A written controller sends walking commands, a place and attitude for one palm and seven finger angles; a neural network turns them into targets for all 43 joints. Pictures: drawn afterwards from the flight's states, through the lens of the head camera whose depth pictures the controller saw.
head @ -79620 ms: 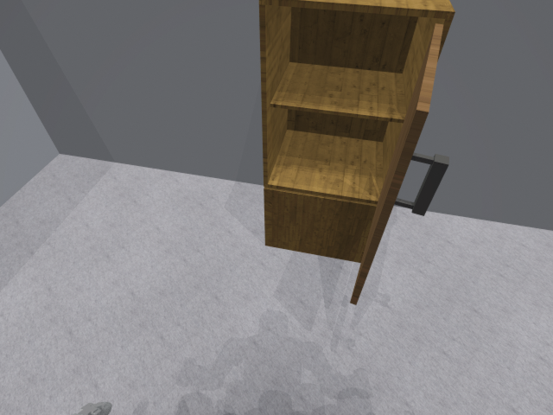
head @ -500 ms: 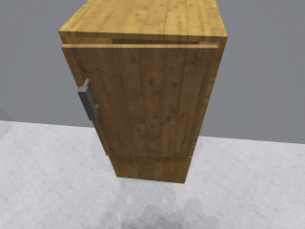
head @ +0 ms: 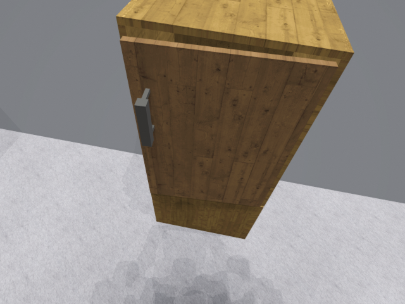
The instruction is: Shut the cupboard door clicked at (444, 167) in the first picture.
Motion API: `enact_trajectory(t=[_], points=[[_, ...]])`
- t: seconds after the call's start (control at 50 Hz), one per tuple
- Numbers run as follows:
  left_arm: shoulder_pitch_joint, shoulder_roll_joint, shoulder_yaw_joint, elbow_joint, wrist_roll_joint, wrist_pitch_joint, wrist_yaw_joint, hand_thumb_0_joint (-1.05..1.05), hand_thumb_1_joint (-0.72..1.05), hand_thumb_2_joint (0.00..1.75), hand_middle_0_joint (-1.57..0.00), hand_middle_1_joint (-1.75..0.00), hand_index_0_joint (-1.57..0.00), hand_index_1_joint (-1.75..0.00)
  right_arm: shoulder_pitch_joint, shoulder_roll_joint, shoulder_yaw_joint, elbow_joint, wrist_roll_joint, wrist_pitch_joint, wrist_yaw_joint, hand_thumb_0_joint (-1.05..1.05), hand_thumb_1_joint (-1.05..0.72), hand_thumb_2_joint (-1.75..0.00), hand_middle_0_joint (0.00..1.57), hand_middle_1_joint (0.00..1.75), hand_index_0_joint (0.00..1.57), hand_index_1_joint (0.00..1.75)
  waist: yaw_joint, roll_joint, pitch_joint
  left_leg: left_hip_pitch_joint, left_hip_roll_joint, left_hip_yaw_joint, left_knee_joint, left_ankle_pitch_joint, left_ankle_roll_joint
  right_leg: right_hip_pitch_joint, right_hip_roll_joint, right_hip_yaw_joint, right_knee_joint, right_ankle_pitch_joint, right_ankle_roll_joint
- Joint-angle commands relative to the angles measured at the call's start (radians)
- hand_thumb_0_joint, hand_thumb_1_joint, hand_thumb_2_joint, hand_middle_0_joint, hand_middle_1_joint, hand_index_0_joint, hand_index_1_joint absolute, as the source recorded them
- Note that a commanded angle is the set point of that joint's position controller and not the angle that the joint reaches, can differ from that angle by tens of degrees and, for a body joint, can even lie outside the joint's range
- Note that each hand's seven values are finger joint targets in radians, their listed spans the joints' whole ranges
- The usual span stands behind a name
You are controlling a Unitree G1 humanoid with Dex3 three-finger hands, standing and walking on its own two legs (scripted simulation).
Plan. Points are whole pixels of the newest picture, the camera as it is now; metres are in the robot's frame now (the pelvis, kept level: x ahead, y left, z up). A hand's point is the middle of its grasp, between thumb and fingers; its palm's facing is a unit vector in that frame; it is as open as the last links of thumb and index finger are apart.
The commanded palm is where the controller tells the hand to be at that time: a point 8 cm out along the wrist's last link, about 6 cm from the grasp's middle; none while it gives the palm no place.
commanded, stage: come to a stop and stand still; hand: left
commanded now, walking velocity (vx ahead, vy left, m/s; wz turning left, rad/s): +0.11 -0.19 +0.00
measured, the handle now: (147, 118) +0.49 +0.17 +0.06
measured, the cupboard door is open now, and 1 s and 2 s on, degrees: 4 4 4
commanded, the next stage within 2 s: look again from close up in 0.76 s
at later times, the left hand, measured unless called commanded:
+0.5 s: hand out of the picture +0.00 +0.13 -0.16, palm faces -0.03 -0.98 -0.18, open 7.3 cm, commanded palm none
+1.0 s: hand out of the picture -0.01 +0.14 -0.17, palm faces -0.04 -0.98 -0.17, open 7.4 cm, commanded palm none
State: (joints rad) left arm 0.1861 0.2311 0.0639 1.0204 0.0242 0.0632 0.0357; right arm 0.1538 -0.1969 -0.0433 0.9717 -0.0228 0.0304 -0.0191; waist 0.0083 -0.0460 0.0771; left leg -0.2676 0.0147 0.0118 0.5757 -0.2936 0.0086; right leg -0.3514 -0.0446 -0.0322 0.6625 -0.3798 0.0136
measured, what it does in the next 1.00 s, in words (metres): steps on the spot: right foot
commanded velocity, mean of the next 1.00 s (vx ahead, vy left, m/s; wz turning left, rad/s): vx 0.02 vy -0.03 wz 0.00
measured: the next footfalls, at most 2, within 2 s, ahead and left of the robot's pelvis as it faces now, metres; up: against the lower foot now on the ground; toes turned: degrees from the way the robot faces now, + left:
right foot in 0.32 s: -0.02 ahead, -0.13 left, +0.00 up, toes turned -3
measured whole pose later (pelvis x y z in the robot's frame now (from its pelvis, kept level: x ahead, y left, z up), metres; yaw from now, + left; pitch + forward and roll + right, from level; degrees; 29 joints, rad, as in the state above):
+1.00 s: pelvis -0.01 -0.02 +0.01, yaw -3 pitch -2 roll -1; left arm 0.33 0.11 -0.01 1.09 0.02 -0.04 0.06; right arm 0.26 -0.17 -0.02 1.06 -0.01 -0.01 -0.03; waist -0.02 0.02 0.06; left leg -0.24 0.03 0.04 0.53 -0.23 0.02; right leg -0.13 0.03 0.00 0.50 -0.30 -0.01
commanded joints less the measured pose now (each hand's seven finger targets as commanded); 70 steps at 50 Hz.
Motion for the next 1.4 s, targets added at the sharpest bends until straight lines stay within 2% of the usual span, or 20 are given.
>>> enact_trajectory(t=[0.0,0.08,0.2,0.24,0.26,0.3,0.32,0.34,0.36,0.4,0.54,0.82,0.84,0.86,0.88,0.94,0.98,1.04,1.2,1.38], points=[[0.044,0.043,0.012,-0.036,0.000,-0.007,-0.017,0.00,0.90,0.90,-0.20,-0.30,-0.20,-0.30,0.015,-0.167,-0.008,-0.038,-0.016,-0.027,-0.030,0.00,-0.90,-0.90,0.20,0.30,0.20,0.30,0.002,0.236,0.008,-0.045,0.283,-0.282,-0.382,0.077,0.114,-0.048,0.023,0.105,0.244,-0.050,0.003],[0.079,0.051,0.013,-0.015,-0.006,-0.016,-0.034,0.00,0.90,0.90,-0.20,-0.30,-0.20,-0.30,0.028,-0.147,-0.003,-0.032,-0.007,-0.026,-0.034,0.00,-0.90,-0.90,0.20,0.30,0.20,0.30,0.005,0.193,-0.009,0.034,0.252,-0.197,-0.367,0.070,0.117,-0.069,0.028,0.100,0.261,-0.003,0.011],[0.053,0.011,-0.008,-0.027,-0.005,-0.032,-0.039,0.00,0.90,0.90,-0.20,-0.30,-0.20,-0.30,0.120,-0.162,-0.032,0.009,-0.009,-0.024,-0.030,0.00,-0.90,-0.90,0.20,0.30,0.20,0.30,-0.048,0.203,-0.085,0.158,0.271,-0.208,-0.307,0.162,0.139,0.006,0.026,0.028,-0.008,-0.053,0.006],[0.130,0.000,-0.010,0.005,-0.006,-0.041,-0.037,0.00,0.90,0.90,-0.20,-0.30,-0.20,-0.30,0.112,-0.156,-0.031,0.021,-0.001,-0.024,-0.030,0.00,-0.90,-0.90,0.20,0.30,0.20,0.30,-0.017,0.184,-0.113,0.120,0.233,-0.170,-0.242,0.200,0.110,0.140,0.042,0.005,-0.199,0.095,-0.001],[0.155,0.012,-0.011,0.022,-0.005,-0.051,-0.033,0.00,0.90,0.90,-0.20,-0.30,-0.20,-0.30,0.115,-0.132,-0.027,0.030,0.006,-0.027,-0.026,0.00,-0.90,-0.90,0.20,0.30,0.20,0.30,-0.006,0.138,-0.105,0.072,0.183,-0.129,-0.200,0.209,0.076,0.219,0.040,0.023,-0.314,0.198,-0.006],[0.173,0.083,-0.007,0.043,-0.002,-0.068,-0.021,0.00,0.90,0.90,-0.20,-0.30,-0.20,-0.30,0.106,-0.048,-0.006,0.021,0.020,-0.028,-0.019,0.00,-0.90,-0.90,0.20,0.30,0.20,0.30,-0.014,-0.073,-0.077,-0.036,0.056,0.007,-0.101,0.011,-0.011,0.247,-0.148,0.229,-0.421,0.237,-0.071],[0.138,0.103,-0.010,0.040,-0.006,-0.070,-0.021,0.00,0.90,0.90,-0.20,-0.30,-0.20,-0.30,0.099,-0.035,0.004,0.021,0.014,-0.024,-0.011,0.00,-0.90,-0.90,0.20,0.30,0.20,0.30,-0.025,-0.103,-0.050,0.000,0.031,0.022,-0.093,-0.025,-0.022,0.152,-0.190,0.242,-0.444,0.158,-0.110],[0.115,0.091,-0.015,0.035,-0.005,-0.070,-0.023,0.00,0.90,0.90,-0.20,-0.30,-0.20,-0.30,0.102,-0.029,0.004,0.028,0.009,-0.027,-0.004,0.00,-0.90,-0.90,0.20,0.30,0.20,0.30,-0.032,-0.047,-0.036,0.033,0.026,0.018,-0.104,0.040,-0.019,0.125,-0.165,0.211,-0.415,0.192,-0.113],[0.108,0.064,-0.016,0.050,-0.007,-0.082,-0.017,0.00,0.90,0.90,-0.20,-0.30,-0.20,-0.30,0.113,-0.019,0.007,0.053,0.002,-0.026,-0.006,0.00,-0.90,-0.90,0.20,0.30,0.20,0.30,-0.032,-0.148,-0.041,0.045,0.038,0.021,-0.103,0.090,-0.022,0.142,-0.117,0.192,-0.399,0.278,-0.108],[0.116,0.041,-0.029,0.061,-0.015,-0.086,-0.013,0.00,0.90,0.90,-0.20,-0.30,-0.20,-0.30,0.143,-0.039,0.011,0.085,0.007,-0.034,-0.011,0.00,-0.90,-0.90,0.20,0.30,0.20,0.30,-0.033,-0.087,-0.037,0.080,0.056,-0.002,-0.137,0.207,-0.020,0.165,-0.098,0.145,-0.350,0.444,-0.088],[0.132,0.018,-0.034,0.090,-0.020,-0.073,-0.008,0.00,0.90,0.90,-0.20,-0.30,-0.20,-0.30,0.179,-0.029,0.018,0.143,0.008,-0.024,-0.021,0.00,-0.90,-0.90,0.20,0.30,0.20,0.30,-0.022,0.042,0.041,0.102,0.080,-0.011,-0.186,0.204,-0.023,0.132,-0.059,0.124,-0.398,0.237,-0.062],[0.159,-0.007,-0.032,0.096,-0.020,-0.072,-0.001,0.00,0.90,0.90,-0.20,-0.30,-0.20,-0.30,0.205,-0.024,0.020,0.158,0.010,-0.030,-0.030,0.00,-0.90,-0.90,0.20,0.30,0.20,0.30,-0.015,0.023,0.001,0.124,0.092,-0.020,-0.196,0.258,-0.019,0.198,-0.049,0.095,-0.360,0.360,-0.058],[0.269,0.025,-0.037,0.115,-0.002,-0.120,0.044,0.00,0.90,0.90,-0.20,-0.30,-0.20,-0.30,0.044,-0.034,0.023,0.078,0.020,-0.060,-0.015,0.00,-0.90,-0.90,0.20,0.30,0.20,0.30,0.052,0.010,0.001,0.011,0.068,0.050,0.097,0.189,-0.038,0.185,-0.145,0.211,-0.344,0.988,0.029],[0.264,0.087,-0.021,0.095,0.004,-0.133,0.047,0.00,0.90,0.90,-0.20,-0.30,-0.20,-0.30,0.072,-0.001,0.028,0.017,0.017,-0.057,-0.014,0.00,-0.90,-0.90,0.20,0.30,0.20,0.30,-0.002,-0.026,-0.021,-0.110,-0.002,0.054,0.114,-0.035,-0.031,0.355,-0.188,0.191,-0.238,1.467,0.009],[0.261,0.079,-0.025,0.064,-0.001,-0.130,0.042,0.00,0.90,0.90,-0.20,-0.30,-0.20,-0.30,0.140,0.022,0.022,0.027,0.015,-0.059,-0.020,0.00,-0.90,-0.90,0.20,0.30,0.20,0.30,-0.017,-0.056,-0.118,-0.083,0.001,0.056,0.054,-0.088,0.000,0.411,-0.194,0.161,-0.157,1.551,-0.015],[0.209,0.039,-0.044,0.036,-0.017,-0.120,0.035,0.00,0.90,0.90,-0.20,-0.30,-0.20,-0.30,0.219,-0.018,0.012,0.059,0.020,-0.066,-0.018,0.00,-0.90,-0.90,0.20,0.30,0.20,0.30,-0.048,-0.123,-0.231,0.097,0.026,0.018,-0.073,0.206,0.016,0.353,-0.093,0.088,-0.085,1.069,-0.049],[0.193,-0.009,-0.051,0.017,-0.014,-0.097,0.032,0.00,0.90,0.90,-0.20,-0.30,-0.20,-0.30,0.201,-0.047,0.013,0.053,0.016,-0.064,-0.021,0.00,-0.90,-0.90,0.20,0.30,0.20,0.30,-0.027,-0.009,-0.132,0.110,0.112,-0.043,-0.074,0.390,0.033,0.196,-0.041,0.083,-0.171,0.492,-0.044],[0.216,0.000,-0.057,0.021,-0.001,-0.080,0.023,0.00,0.90,0.90,-0.20,-0.30,-0.20,-0.30,0.145,-0.051,0.022,0.031,0.011,-0.058,-0.012,0.00,-0.90,-0.90,0.20,0.30,0.20,0.30,-0.002,0.165,0.077,-0.031,0.097,-0.098,-0.163,0.180,0.047,0.095,-0.014,0.098,-0.244,0.125,-0.054],[0.221,0.012,-0.065,-0.001,0.003,-0.065,0.007,0.00,0.90,0.90,-0.20,-0.30,-0.20,-0.30,0.127,-0.107,0.009,-0.010,0.006,-0.049,-0.003,0.00,-0.90,-0.90,0.20,0.30,0.20,0.30,0.001,0.101,0.044,-0.086,0.115,-0.174,-0.322,-0.219,0.058,0.113,0.004,0.057,-0.212,0.045,-0.041],[0.264,0.017,-0.067,0.006,0.003,-0.070,0.001,0.00,0.90,0.90,-0.20,-0.30,-0.20,-0.30,0.123,-0.115,0.006,0.001,0.009,-0.046,0.004,0.00,-0.90,-0.90,0.20,0.30,0.20,0.30,0.008,0.071,-0.012,-0.071,0.109,-0.175,-0.346,-0.242,0.057,0.116,-0.013,0.059,-0.236,0.038,-0.040]])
